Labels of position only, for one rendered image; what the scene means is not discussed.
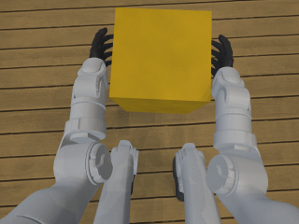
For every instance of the right robot upper arm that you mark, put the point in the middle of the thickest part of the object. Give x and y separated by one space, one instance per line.
241 184

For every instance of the right robot thigh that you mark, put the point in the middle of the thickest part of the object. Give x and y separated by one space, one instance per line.
200 206

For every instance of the right robot forearm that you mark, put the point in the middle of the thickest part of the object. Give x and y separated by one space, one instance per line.
233 116

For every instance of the right robot hand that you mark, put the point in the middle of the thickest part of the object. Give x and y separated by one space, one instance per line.
224 55

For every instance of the left robot hand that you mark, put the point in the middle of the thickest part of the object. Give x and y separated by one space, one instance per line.
98 47

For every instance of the left robot forearm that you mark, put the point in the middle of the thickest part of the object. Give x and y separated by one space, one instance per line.
88 104

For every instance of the left robot upper arm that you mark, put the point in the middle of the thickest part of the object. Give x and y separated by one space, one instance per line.
79 171

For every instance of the carton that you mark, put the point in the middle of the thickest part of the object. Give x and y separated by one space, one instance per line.
161 60

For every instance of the right robot foot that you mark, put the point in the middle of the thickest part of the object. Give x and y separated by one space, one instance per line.
179 194

